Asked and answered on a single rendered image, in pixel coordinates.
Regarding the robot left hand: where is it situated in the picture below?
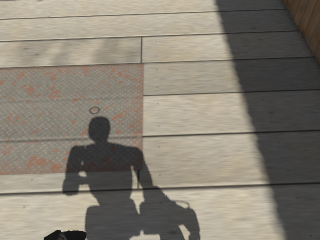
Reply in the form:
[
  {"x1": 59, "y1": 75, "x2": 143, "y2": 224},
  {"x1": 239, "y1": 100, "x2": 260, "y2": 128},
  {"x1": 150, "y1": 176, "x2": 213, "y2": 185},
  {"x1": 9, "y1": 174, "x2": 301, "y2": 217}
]
[{"x1": 44, "y1": 230, "x2": 87, "y2": 240}]

